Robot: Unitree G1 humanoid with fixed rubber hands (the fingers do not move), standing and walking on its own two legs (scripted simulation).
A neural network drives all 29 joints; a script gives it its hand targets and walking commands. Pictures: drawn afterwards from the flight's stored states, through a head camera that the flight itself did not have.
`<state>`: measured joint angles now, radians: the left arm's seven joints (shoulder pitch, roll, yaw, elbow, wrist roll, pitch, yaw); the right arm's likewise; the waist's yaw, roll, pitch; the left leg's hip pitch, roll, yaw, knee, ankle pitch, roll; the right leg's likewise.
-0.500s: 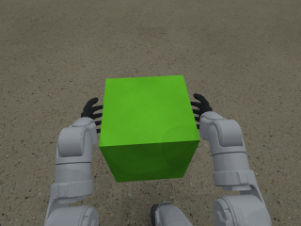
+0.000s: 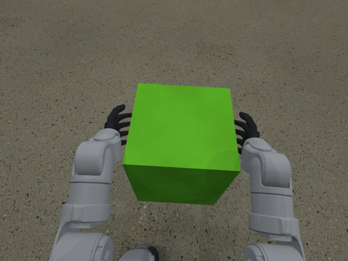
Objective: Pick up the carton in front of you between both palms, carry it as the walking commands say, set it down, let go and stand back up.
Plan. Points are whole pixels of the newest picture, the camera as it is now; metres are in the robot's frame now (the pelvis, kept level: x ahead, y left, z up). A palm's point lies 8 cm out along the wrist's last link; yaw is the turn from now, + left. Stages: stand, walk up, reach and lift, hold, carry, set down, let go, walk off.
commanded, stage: carry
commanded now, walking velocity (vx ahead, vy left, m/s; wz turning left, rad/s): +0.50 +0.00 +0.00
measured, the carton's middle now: (179, 149) +0.37 +0.01 +0.02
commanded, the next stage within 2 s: none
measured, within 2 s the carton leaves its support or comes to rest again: neither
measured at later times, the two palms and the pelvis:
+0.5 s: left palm (144, 67) +0.57 +0.12 +0.11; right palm (251, 76) +0.58 -0.18 +0.10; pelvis +0.30 -0.03 +0.01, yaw +1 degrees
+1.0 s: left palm (144, 20) +0.86 +0.16 +0.10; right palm (227, 24) +0.85 -0.14 +0.11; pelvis +0.59 +0.01 +0.01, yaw -1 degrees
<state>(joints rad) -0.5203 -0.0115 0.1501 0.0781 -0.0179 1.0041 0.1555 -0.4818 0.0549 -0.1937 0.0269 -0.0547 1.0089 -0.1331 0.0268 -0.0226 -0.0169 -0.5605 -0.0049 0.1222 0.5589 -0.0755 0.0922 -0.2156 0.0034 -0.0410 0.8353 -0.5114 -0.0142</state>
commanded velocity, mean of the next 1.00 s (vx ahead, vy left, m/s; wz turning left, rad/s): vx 0.50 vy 0.00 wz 0.00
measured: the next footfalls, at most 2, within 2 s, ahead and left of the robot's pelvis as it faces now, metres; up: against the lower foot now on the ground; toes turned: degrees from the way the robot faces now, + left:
right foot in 0.44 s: +0.42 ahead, -0.13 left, +0.00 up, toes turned -11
left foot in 0.92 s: +0.72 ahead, +0.10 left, +0.00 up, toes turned +12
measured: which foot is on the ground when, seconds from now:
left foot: down 0.00-0.48, up 0.50-0.90, down 0.92-1.00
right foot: up 0.00-0.42, down 0.44-0.96, up 0.98-1.00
